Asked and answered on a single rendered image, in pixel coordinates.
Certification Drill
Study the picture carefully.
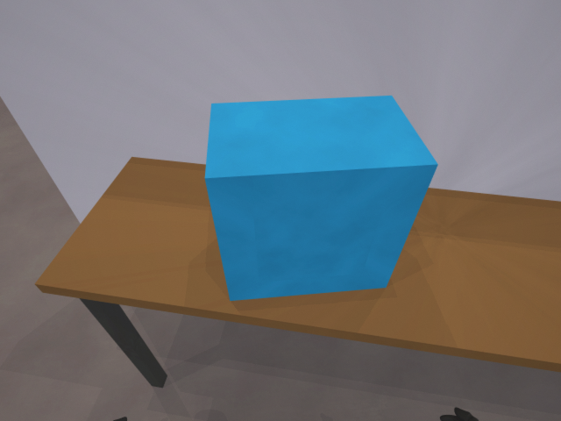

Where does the carton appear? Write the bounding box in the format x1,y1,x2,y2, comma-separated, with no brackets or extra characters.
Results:
205,96,438,301

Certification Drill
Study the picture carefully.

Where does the table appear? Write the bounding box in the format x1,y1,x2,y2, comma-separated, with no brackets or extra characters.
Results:
35,157,561,388

